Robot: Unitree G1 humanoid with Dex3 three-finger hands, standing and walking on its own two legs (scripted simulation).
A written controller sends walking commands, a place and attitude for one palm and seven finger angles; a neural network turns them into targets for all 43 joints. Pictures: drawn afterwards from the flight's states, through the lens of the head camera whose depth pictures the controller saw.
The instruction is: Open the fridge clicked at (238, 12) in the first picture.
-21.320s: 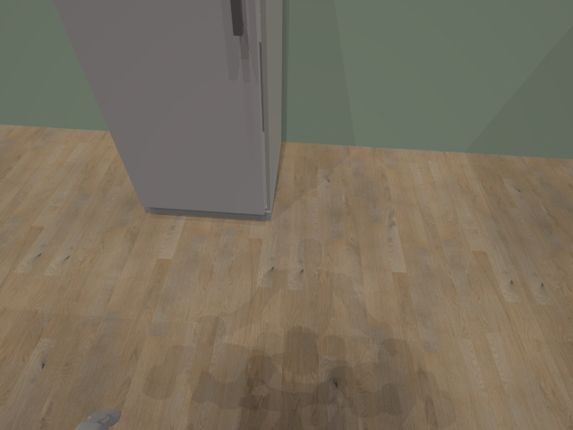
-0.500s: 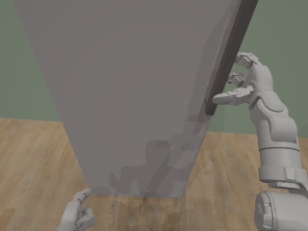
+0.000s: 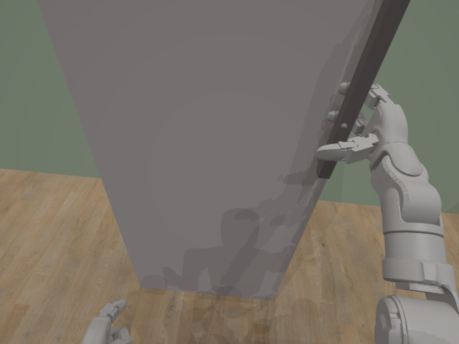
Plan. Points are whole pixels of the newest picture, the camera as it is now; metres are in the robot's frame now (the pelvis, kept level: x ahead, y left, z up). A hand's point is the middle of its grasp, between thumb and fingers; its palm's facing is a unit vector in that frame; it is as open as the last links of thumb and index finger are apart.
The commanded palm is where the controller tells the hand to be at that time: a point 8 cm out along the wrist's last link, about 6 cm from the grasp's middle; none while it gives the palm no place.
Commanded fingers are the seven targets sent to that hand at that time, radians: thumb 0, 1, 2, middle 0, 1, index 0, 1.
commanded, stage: slide the fingers in behind the handle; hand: right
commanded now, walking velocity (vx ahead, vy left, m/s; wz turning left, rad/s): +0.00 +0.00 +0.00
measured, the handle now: (350, 93) +0.45 -0.16 +0.27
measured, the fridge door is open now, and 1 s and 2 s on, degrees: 0 0 0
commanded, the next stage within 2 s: grip the handle and tug to test in 0.68 s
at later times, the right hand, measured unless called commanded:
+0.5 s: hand (340, 125) +0.39 -0.13 +0.24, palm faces +0.03 +1.00 +0.01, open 14.1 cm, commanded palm +0.37 -0.18 +0.24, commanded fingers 0.00 0.50 -0.30 0.30 1.20 0.30 1.20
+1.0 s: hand (341, 126) +0.40 -0.14 +0.24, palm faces +0.03 +1.00 +0.02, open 12.9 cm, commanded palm +0.37 -0.19 +0.24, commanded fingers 0.00 -0.06 -0.54 0.36 1.28 0.36 1.28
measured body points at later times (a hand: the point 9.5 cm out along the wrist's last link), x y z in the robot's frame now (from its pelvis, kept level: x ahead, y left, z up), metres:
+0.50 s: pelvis +0.00 +0.00 +0.00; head -0.03 +0.02 +0.45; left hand +0.18 +0.22 -0.09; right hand +0.39 -0.19 +0.24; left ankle -0.03 +0.11 -0.74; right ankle +0.01 -0.11 -0.74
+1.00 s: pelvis +0.00 +0.00 +0.00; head -0.03 +0.01 +0.45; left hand +0.16 +0.23 -0.10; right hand +0.39 -0.19 +0.24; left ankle -0.03 +0.11 -0.74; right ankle +0.01 -0.11 -0.74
